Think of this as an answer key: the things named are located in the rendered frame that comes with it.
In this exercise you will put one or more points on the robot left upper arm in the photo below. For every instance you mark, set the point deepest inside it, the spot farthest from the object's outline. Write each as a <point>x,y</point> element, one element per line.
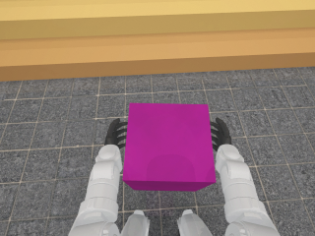
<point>102,228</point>

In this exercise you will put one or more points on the right robot hand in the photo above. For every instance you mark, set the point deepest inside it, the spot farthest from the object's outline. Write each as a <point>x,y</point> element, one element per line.
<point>223,137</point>

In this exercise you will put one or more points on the robot right upper arm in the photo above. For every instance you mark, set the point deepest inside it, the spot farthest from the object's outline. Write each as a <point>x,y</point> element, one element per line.
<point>244,228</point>

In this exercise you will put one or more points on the robot left shin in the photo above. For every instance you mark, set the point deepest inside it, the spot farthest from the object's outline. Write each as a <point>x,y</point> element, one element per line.
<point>137,211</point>

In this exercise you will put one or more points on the robot right thigh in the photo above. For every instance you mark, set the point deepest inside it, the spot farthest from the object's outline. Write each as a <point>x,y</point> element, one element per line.
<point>191,224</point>

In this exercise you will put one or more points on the carton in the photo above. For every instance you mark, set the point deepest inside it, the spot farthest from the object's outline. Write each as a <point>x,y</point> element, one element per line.
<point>169,147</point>

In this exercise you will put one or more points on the left robot hand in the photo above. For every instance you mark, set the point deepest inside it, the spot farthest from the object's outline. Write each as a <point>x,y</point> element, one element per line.
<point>112,134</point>

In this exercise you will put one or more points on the robot right forearm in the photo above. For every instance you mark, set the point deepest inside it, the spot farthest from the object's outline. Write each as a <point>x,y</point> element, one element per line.
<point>240,196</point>

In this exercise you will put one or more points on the robot left forearm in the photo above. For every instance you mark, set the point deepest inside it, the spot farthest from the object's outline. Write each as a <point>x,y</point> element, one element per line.
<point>100,203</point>

